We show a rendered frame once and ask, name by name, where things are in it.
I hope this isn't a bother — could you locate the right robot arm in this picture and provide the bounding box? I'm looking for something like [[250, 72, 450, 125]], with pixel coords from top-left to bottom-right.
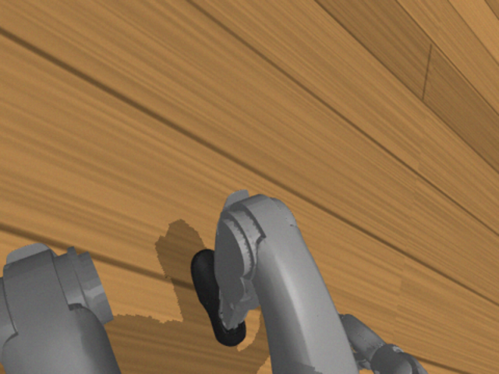
[[370, 344, 429, 374]]

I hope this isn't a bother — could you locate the right robot foot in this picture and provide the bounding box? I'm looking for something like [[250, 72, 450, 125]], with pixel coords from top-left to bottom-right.
[[191, 249, 246, 347]]

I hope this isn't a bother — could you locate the right robot hand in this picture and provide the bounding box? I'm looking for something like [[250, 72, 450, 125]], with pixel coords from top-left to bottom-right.
[[337, 311, 386, 370]]

